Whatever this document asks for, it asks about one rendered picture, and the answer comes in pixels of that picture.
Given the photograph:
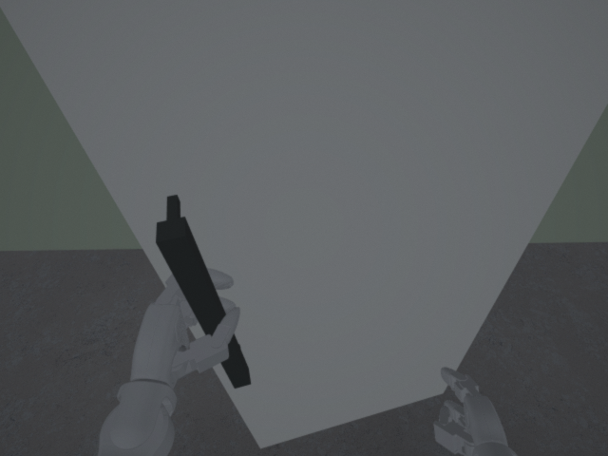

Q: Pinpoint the fridge door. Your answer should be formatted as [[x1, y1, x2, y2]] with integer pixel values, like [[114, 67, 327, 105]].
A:
[[0, 0, 608, 448]]

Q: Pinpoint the left robot forearm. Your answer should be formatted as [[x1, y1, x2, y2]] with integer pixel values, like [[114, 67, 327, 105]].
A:
[[98, 379, 177, 456]]

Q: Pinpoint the handle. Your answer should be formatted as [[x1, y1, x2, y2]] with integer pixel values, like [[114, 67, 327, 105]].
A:
[[156, 195, 251, 389]]

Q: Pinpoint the robot left hand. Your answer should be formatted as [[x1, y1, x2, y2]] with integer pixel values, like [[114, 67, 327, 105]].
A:
[[130, 267, 240, 390]]

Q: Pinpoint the robot right hand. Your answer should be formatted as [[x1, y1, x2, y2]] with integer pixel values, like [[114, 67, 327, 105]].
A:
[[433, 367, 508, 456]]

